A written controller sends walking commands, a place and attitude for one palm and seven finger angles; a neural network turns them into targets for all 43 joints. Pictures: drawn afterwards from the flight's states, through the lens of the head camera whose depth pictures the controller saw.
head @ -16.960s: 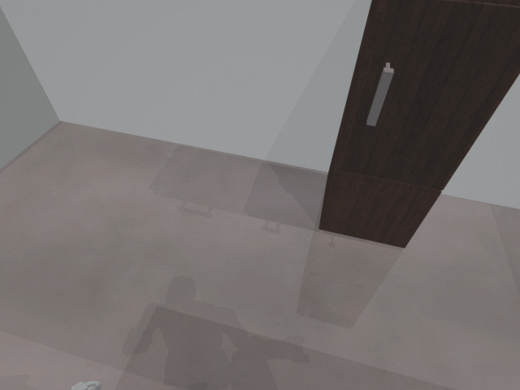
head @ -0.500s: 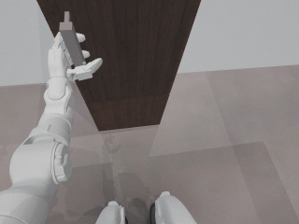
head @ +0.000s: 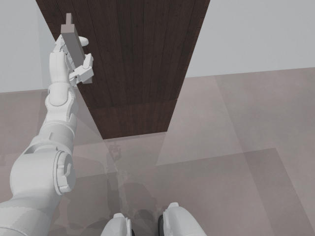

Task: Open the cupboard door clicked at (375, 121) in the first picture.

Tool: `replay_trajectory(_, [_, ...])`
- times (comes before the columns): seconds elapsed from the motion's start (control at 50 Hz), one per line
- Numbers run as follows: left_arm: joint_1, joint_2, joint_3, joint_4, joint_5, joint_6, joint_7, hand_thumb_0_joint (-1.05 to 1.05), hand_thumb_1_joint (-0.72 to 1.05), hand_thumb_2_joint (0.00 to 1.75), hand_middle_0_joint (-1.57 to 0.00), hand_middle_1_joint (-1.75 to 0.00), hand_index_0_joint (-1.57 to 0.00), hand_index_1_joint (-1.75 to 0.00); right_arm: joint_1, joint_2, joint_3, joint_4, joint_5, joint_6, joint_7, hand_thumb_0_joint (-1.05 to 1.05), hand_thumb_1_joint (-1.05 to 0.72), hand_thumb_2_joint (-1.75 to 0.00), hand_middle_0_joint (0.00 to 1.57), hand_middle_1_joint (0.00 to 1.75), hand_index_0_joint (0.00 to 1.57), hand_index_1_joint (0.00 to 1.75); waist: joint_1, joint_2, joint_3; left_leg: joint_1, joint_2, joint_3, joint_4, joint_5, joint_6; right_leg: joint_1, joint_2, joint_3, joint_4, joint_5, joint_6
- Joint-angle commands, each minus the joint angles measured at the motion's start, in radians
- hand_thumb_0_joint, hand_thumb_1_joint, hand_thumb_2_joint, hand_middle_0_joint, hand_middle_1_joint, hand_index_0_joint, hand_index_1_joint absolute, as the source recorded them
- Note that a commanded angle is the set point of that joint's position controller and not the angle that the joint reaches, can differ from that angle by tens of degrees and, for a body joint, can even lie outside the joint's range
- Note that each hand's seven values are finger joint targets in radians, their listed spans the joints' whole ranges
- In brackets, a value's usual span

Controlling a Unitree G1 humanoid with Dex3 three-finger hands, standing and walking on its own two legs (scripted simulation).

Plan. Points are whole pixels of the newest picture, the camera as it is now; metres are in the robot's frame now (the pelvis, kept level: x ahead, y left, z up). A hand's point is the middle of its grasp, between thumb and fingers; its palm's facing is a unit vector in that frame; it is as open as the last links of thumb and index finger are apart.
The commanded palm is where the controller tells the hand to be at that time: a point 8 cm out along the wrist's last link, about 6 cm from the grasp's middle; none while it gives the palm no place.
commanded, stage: pull the door open along its arc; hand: left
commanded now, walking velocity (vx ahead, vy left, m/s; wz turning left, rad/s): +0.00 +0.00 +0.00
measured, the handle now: (79, 51) +0.57 +0.15 +0.07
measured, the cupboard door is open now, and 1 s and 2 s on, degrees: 1 48 43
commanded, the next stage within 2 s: open thumb and fingers to let go in 1.02 s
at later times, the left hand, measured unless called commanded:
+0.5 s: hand (112, 105) +0.40 +0.07 +0.07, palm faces +0.27 -0.96 +0.08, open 6.6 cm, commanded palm +0.34 +0.11 +0.07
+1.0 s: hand (159, 143) +0.31 -0.02 +0.08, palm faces +0.19 -0.98 -0.07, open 7.1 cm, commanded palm +0.24 +0.01 +0.07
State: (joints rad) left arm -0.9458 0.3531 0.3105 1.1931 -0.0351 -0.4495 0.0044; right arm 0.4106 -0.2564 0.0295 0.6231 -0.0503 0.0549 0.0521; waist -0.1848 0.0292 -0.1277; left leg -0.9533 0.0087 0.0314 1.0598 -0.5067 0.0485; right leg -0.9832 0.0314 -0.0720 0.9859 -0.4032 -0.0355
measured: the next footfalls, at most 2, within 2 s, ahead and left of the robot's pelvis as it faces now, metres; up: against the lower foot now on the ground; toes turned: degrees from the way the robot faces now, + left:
none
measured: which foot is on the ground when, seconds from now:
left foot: down 0.00-1.00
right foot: down 0.00-1.00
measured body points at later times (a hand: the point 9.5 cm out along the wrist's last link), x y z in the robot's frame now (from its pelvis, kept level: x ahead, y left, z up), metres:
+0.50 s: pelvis +0.03 -0.01 +0.02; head +0.11 -0.01 +0.47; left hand +0.38 +0.12 +0.07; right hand +0.14 -0.24 -0.09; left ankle -0.01 +0.09 -0.66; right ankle +0.03 -0.10 -0.66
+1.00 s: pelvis +0.03 -0.06 +0.03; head +0.06 -0.09 +0.48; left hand +0.29 +0.03 +0.09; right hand +0.22 -0.25 -0.07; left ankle -0.01 +0.09 -0.66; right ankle +0.03 -0.10 -0.66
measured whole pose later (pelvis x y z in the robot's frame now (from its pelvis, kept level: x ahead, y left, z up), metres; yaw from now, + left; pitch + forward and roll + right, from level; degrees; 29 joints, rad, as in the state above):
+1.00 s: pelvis +0.03 -0.06 +0.03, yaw +3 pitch +10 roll +2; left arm 0.15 -0.05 -0.35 0.04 0.05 -0.06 0.52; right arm 0.17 -0.15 0.03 0.53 -0.05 0.02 0.09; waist -0.06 0.04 -0.15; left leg -0.57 0.01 -0.03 0.87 -0.47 -0.04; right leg -0.62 0.04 -0.11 0.88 -0.45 -0.12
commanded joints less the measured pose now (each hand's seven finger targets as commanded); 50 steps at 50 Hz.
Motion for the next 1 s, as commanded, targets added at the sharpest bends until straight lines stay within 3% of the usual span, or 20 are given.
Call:
replay_trajectory(0.0, [-0.275, 0.141, 0.005, -0.228, -0.023, -0.059, -0.03, 0.0, 0.9, 0.9, -0.4, -1.35, -0.4, -1.35, 0.152, -0.172, -0.068, -0.072, 0.012, -0.006, -0.012, 0.0, -0.9, -0.9, 0.2, 0.3, 0.2, 0.3, 0.025, 0.04, -0.469, 0.289, -0.009, -0.063, -0.138, 0.426, -0.028, 0.338, 0.017, 0.048, -0.106, 0.357, 0.008])
replay_trajectory(0.04, [-0.203, 0.125, 0.003, -0.269, -0.036, -0.055, -0.037, 0.0, 0.9, 0.9, -0.4, -1.35, -0.4, -1.35, 0.142, -0.167, -0.07, -0.09, 0.018, -0.004, -0.01, 0.0, -0.9, -0.9, 0.2, 0.3, 0.2, 0.3, 0.043, 0.05, -0.473, 0.297, -0.009, -0.053, -0.147, 0.454, -0.029, 0.368, 0.018, 0.049, -0.107, 0.392, 0.006])
replay_trajectory(0.08, [-0.109, 0.09, -0.011, -0.301, -0.051, -0.041, -0.04, 0.0, 0.9, 0.9, -0.4, -1.35, -0.4, -1.35, 0.132, -0.164, -0.073, -0.106, 0.024, 0.0, -0.007, 0.0, -0.9, -0.9, 0.2, 0.3, 0.2, 0.3, 0.055, -0.006, -0.45, 0.272, -0.012, -0.04, -0.16, 0.445, -0.025, 0.413, 0.018, 0.052, -0.121, 0.414, 0.009])
replay_trajectory(0.1, [-0.073, 0.081, -0.018, -0.353, -0.055, -0.039, -0.041, 0.0, 0.9, 0.9, -0.4, -1.35, -0.4, -1.35, 0.125, -0.162, -0.076, -0.116, 0.027, 0.0, -0.006, 0.0, -0.9, -0.9, 0.2, 0.3, 0.2, 0.3, 0.065, 0.005, -0.458, 0.281, -0.012, -0.036, -0.169, 0.461, -0.026, 0.433, 0.017, 0.053, -0.121, 0.434, 0.008])
replay_trajectory(0.14, [0.022, 0.048, -0.033, -0.455, -0.07, -0.037, -0.039, 0.0, 0.9, 0.9, -0.4, -1.35, -0.4, -1.35, 0.114, -0.153, -0.082, -0.13, 0.033, -0.004, 0.0, 0.0, -0.9, -0.9, 0.2, 0.3, 0.2, 0.3, 0.09, 0.04, -0.491, 0.341, -0.007, -0.035, -0.175, 0.555, -0.031, 0.45, 0.017, 0.048, -0.119, 0.49, 0.006])
replay_trajectory(0.18, [0.142, -0.003, -0.064, -0.555, -0.085, -0.029, -0.035, 0.0, 0.9, 0.9, -0.4, -1.35, -0.4, -1.35, 0.1, -0.145, -0.088, -0.145, 0.04, -0.009, 0.006, 0.0, -0.9, -0.9, 0.2, 0.3, 0.2, 0.3, 0.107, 0.003, -0.488, 0.354, -0.002, -0.03, -0.188, 0.603, -0.032, 0.485, 0.016, 0.046, -0.128, 0.526, 0.008])
replay_trajectory(0.24, [0.288, -0.044, -0.104, -0.693, -0.091, -0.015, -0.022, 0.0, 0.9, 0.9, -0.4, -1.35, -0.4, -1.35, 0.069, -0.134, -0.091, -0.163, 0.049, -0.02, 0.01, 0.0, -0.9, -0.9, 0.2, 0.3, 0.2, 0.3, 0.127, 0.01, -0.45, 0.362, -0.001, -0.018, -0.206, 0.627, -0.03, 0.518, 0.009, 0.05, -0.138, 0.564, 0.008])
replay_trajectory(0.28, [0.387, -0.09, -0.144, -0.766, -0.092, -0.001, -0.007, 0.0, 0.9, 0.9, -0.4, -1.35, -0.4, -1.35, 0.047, -0.126, -0.091, -0.177, 0.051, -0.024, 0.011, 0.0, -0.9, -0.9, 0.2, 0.3, 0.2, 0.3, 0.131, -0.032, -0.405, 0.363, 0.001, -0.015, -0.22, 0.623, -0.029, 0.53, 0.007, 0.044, -0.148, 0.57, 0.009])
replay_trajectory(0.3, [0.379, -0.12, -0.029, -0.836, -0.149, 0.004, 0.127, 0.0, 0.9, 0.9, -0.4, -1.35, -0.4, -1.35, 0.002, -0.107, -0.092, -0.184, 0.046, -0.032, 0.011, 0.0, -0.9, -0.9, 0.2, 0.3, 0.2, 0.3, 0.184, -0.022, -0.404, 0.348, -0.001, -0.006, -0.228, 0.602, -0.043, 0.54, 0.009, 0.03, -0.154, 0.545, 0.01])
replay_trajectory(0.32, [0.437, -0.181, -0.099, -0.857, -0.115, 0.013, 0.204, 0.0, 0.9, 0.9, -0.4, -1.35, -0.4, -1.35, -0.013, -0.099, -0.085, -0.186, 0.034, -0.042, 0.015, 0.0, -0.9, -0.9, 0.2, 0.3, 0.2, 0.3, 0.177, -0.017, -0.377, 0.349, -0.002, -0.012, -0.226, 0.582, -0.048, 0.521, 0.01, 0.023, -0.146, 0.521, 0.009])
replay_trajectory(0.36, [0.516, -0.256, -0.158, -0.913, -0.063, 0.023, 0.32, 0.0, 0.9, 0.9, -0.4, -1.35, -0.4, -1.35, -0.029, -0.086, -0.088, -0.18, 0.018, -0.05, 0.026, 0.0, -0.9, -0.9, 0.2, 0.3, 0.2, 0.3, 0.174, -0.031, -0.372, 0.363, 0.003, -0.016, -0.218, 0.608, -0.056, 0.515, 0.002, 0.019, -0.136, 0.526, 0.008])
replay_trajectory(0.44, [0.56, -0.392, -0.293, -1.047, 0.054, 0.045, 0.516, 0.0, 0.9, 0.9, -0.4, -1.35, -0.4, -1.35, -0.077, -0.059, -0.093, -0.181, -0.01, -0.06, 0.036, 0.0, -0.9, -0.9, 0.2, 0.3, 0.2, 0.3, 0.173, -0.013, -0.41, 0.408, 0.009, -0.025, -0.198, 0.658, -0.066, 0.517, -0.009, 0.021, -0.121, 0.544, 0.002])
replay_trajectory(0.46, [0.587, -0.447, -0.337, -1.036, 0.078, 0.063, 0.556, 0.0, 0.9, 0.9, -0.4, -1.35, -0.4, -1.35, -0.093, -0.053, -0.091, -0.178, -0.015, -0.06, 0.037, 0.0, -0.9, -0.9, 0.2, 0.3, 0.2, 0.3, 0.168, -0.039, -0.382, 0.398, 0.008, -0.025, -0.198, 0.63, -0.065, 0.51, -0.01, 0.015, -0.123, 0.53, 0.003])
replay_trajectory(0.54, [0.543, -0.548, -0.434, -1.048, 0.176, 0.124, 0.67, 0.0, 0.9, 0.9, -0.4, -1.35, -0.4, -1.35, -0.171, -0.028, -0.082, -0.169, -0.039, -0.067, 0.02, 0.0, -0.9, -0.9, 0.2, 0.3, 0.2, 0.3, 0.156, -0.072, -0.351, 0.371, 0.001, -0.031, -0.19, 0.532, -0.061, 0.486, -0.017, 0.013, -0.123, 0.475, -0.003])
replay_trajectory(0.58, [0.583, -0.603, -0.508, -1.078, 0.201, 0.148, 0.673, 0.0, 0.9, 0.9, -0.4, -1.35, -0.4, -1.35, -0.199, -0.016, -0.079, -0.172, -0.04, -0.069, 0.016, 0.0, -0.9, -0.9, 0.2, 0.3, 0.2, 0.3, 0.162, -0.054, -0.381, 0.393, -0.001, -0.03, -0.189, 0.534, -0.06, 0.505, -0.02, 0.013, -0.124, 0.487, -0.008])
replay_trajectory(0.62, [0.645, -0.648, -0.554, -1.099, 0.172, 0.177, 0.653, 0.0, 0.9, 0.9, -0.4, -1.35, -0.4, -1.35, -0.226, -0.011, -0.075, -0.183, -0.026, -0.07, 0.014, 0.0, -0.9, -0.9, 0.2, 0.3, 0.2, 0.3, 0.161, -0.072, -0.372, 0.409, -0.006, -0.03, -0.195, 0.518, -0.057, 0.533, -0.024, 0.015, -0.149, 0.503, -0.006])
replay_trajectory(0.68, [0.702, -0.663, -0.574, -1.146, 0.138, 0.204, 0.641, 0.0, 0.9, 0.9, -0.4, -1.35, -0.4, -1.35, -0.264, -0.002, -0.064, -0.19, -0.017, -0.07, 0.008, 0.0, -0.9, -0.9, 0.2, 0.3, 0.2, 0.3, 0.163, -0.108, -0.352, 0.397, -0.016, -0.032, -0.208, 0.44, -0.055, 0.576, -0.039, 0.029, -0.173, 0.516, 0.009])
replay_trajectory(0.82, [1.033, -0.728, -0.665, -1.323, 0.121, 0.263, 0.603, 0.0, 0.9, 0.9, -0.4, -1.35, -0.4, -1.35, -0.325, 0.029, -0.04, -0.226, 0.0, -0.085, 0.027, 0.0, -0.9, -0.9, 0.2, 0.3, 0.2, 0.3, 0.187, -0.077, -0.309, 0.397, -0.03, -0.04, -0.213, 0.419, -0.065, 0.658, -0.065, 0.047, -0.207, 0.632, 0.019])
replay_trajectory(0.92, [1.22, -0.724, -0.723, -1.452, 0.116, 0.311, 0.557, 0.0, 0.9, 0.9, -0.4, -1.35, -0.4, -1.35, -0.33, 0.037, -0.029, -0.256, 0.012, -0.087, 0.035, 0.0, -0.9, -0.9, 0.2, 0.3, 0.2, 0.3, 0.182, -0.09, -0.283, 0.387, -0.046, -0.04, -0.214, 0.361, -0.067, 0.711, -0.096, 0.093, -0.256, 0.679, 0.039])
replay_trajectory(0.98, [1.164, -0.657, -0.681, -1.437, 0.123, 0.314, 0.55, 0.0, 0.9, 0.9, -0.4, -1.35, -0.4, -1.35, -0.319, 0.03, -0.027, -0.254, 0.013, -0.086, 0.02, 0.0, -0.9, -0.9, 0.2, 0.3, 0.2, 0.3, 0.157, -0.113, -0.225, 0.357, -0.054, -0.05, -0.212, 0.285, -0.069, 0.693, -0.118, 0.153, -0.299, 0.619, 0.056])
